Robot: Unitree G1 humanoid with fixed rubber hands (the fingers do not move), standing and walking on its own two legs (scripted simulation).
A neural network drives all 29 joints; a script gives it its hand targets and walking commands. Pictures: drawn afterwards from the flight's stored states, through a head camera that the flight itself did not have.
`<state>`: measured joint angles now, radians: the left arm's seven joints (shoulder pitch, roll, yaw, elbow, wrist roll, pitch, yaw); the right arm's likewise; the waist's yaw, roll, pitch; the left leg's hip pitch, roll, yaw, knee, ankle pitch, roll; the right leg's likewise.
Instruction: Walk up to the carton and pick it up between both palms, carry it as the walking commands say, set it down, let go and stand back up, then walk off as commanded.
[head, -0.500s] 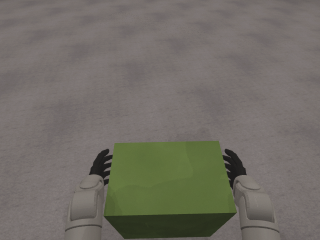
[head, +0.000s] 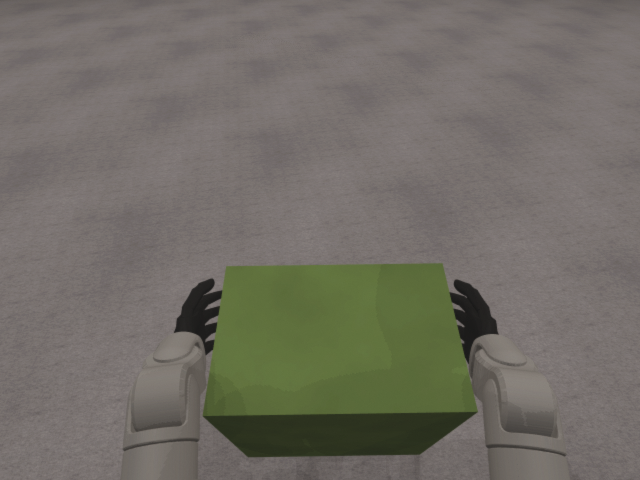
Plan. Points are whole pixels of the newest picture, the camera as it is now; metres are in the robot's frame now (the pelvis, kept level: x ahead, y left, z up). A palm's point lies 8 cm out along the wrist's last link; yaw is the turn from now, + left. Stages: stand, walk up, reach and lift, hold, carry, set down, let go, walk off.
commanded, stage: carry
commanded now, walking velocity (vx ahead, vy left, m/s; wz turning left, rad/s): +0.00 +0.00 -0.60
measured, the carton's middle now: (334, 371) +0.28 +0.01 +0.00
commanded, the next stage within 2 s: none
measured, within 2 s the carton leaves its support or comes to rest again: neither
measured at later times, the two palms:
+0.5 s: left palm (264, 316) +0.30 +0.10 +0.09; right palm (572, 369) +0.23 -0.24 +0.10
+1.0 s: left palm (371, 339) +0.28 -0.03 +0.08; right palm out of the picture +0.10 -0.33 +0.08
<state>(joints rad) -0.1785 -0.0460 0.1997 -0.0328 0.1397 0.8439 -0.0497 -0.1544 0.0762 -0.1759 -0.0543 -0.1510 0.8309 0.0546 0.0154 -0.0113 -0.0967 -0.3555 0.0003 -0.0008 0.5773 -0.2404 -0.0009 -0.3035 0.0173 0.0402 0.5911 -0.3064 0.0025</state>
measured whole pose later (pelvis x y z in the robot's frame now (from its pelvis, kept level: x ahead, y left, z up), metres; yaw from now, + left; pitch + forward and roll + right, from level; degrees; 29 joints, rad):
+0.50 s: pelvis -0.05 -0.01 +0.00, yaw -11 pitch +6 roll +1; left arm -0.40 -0.06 0.28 -0.16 0.00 1.09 0.12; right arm -0.41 0.04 -0.27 -0.15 0.04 1.10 -0.12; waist -0.02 -0.04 -0.06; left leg -0.48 0.02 0.07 0.79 -0.48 -0.07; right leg -0.52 0.04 0.06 0.59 -0.17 -0.03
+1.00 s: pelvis -0.09 -0.01 -0.01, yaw -29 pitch +5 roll +0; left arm -0.40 -0.05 0.25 -0.12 -0.02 1.07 0.12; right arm -0.37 0.03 -0.25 -0.17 0.04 1.08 -0.12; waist -0.03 0.00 -0.02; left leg -0.56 0.10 0.09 1.04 -0.54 -0.09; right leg -0.48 -0.01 -0.08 0.63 -0.25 -0.05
